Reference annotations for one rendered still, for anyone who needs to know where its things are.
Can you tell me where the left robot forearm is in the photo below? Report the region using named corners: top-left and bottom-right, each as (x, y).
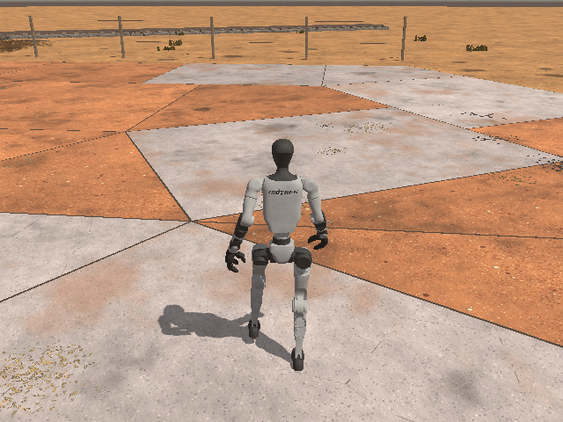
top-left (228, 213), bottom-right (248, 253)

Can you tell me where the left robot hand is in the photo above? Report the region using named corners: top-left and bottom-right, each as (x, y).
top-left (225, 250), bottom-right (245, 273)

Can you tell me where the right robot forearm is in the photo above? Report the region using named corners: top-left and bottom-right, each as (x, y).
top-left (314, 210), bottom-right (328, 239)

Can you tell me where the humanoid robot torso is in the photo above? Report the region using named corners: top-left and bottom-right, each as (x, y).
top-left (261, 173), bottom-right (303, 264)

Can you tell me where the right robot hand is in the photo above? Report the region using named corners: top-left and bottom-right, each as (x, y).
top-left (308, 233), bottom-right (328, 250)

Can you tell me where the right robot thigh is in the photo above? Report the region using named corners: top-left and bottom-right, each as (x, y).
top-left (292, 247), bottom-right (312, 316)

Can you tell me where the right robot upper arm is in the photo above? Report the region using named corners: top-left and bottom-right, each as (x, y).
top-left (300, 177), bottom-right (324, 224)

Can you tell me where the left robot upper arm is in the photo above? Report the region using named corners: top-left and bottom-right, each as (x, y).
top-left (240, 177), bottom-right (265, 227)

